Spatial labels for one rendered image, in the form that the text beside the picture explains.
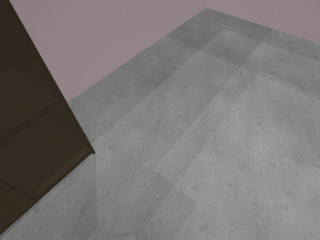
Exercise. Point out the wardrobe door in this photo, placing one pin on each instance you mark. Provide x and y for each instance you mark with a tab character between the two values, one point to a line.
13	203

